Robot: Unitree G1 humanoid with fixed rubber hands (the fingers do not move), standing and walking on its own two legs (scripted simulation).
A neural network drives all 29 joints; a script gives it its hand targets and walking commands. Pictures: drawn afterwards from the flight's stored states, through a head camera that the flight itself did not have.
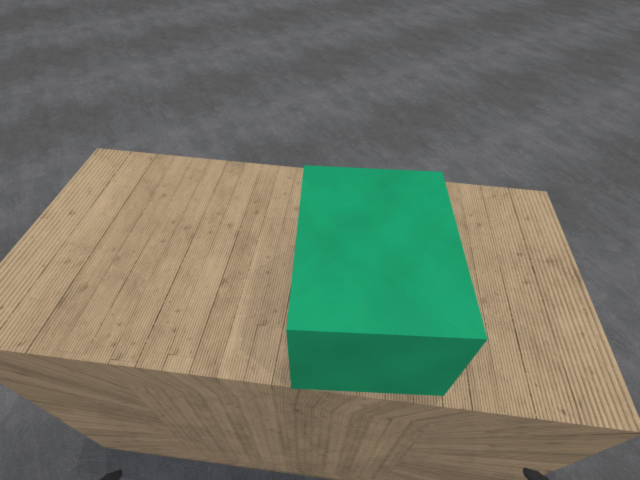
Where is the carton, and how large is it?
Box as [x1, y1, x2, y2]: [286, 165, 486, 395]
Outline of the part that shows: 304,165 286,328 291,388 443,395 486,340 486,336 442,172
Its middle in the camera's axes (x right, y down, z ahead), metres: +0.08 +0.06 +0.59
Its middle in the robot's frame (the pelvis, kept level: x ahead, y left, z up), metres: +0.41 -0.07 -0.01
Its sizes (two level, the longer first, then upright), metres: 0.292 0.224 0.181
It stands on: a pedestal, 0.67 m high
